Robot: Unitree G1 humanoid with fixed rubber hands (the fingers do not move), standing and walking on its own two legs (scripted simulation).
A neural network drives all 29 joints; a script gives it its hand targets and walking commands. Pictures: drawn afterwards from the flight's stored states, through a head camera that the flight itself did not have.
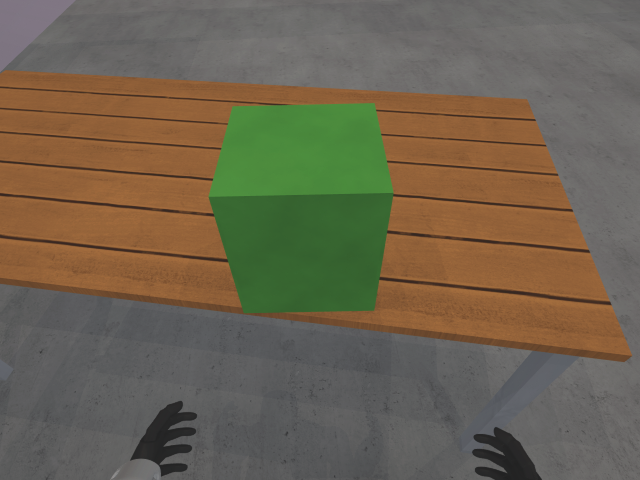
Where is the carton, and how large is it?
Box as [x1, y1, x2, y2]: [209, 103, 393, 312]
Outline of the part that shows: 374,103 232,106 209,193 209,199 244,312 373,310 393,193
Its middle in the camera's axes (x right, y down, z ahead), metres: -0.02 -0.04 +0.60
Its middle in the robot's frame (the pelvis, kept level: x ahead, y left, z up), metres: +0.49 +0.06 +0.05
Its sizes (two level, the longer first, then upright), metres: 0.210 0.200 0.250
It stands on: a table, 0.70 m high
